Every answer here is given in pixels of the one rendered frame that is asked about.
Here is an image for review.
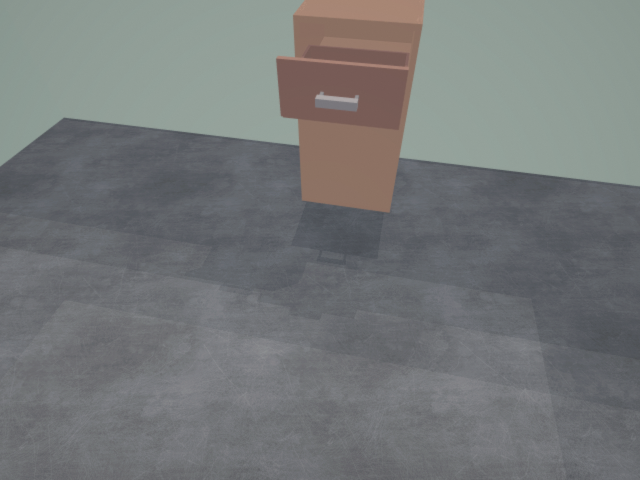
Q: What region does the handle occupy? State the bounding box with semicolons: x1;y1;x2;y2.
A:
315;92;359;112

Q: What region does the drawer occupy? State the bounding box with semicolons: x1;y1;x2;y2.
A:
276;45;410;130

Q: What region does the cabinet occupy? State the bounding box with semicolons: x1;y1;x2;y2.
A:
293;0;425;213

